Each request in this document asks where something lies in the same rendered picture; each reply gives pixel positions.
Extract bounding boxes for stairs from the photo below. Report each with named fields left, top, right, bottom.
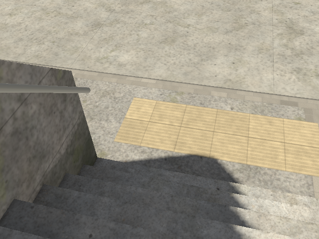
left=0, top=157, right=319, bottom=239

